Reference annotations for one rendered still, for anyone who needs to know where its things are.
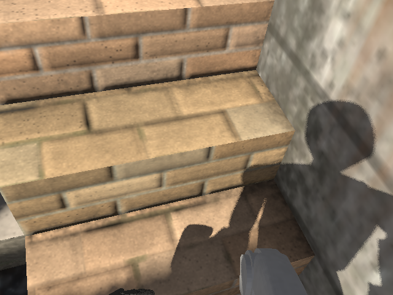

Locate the robot right thigh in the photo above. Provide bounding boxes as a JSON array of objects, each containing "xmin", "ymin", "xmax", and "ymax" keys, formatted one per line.
[{"xmin": 239, "ymin": 248, "xmax": 307, "ymax": 295}]

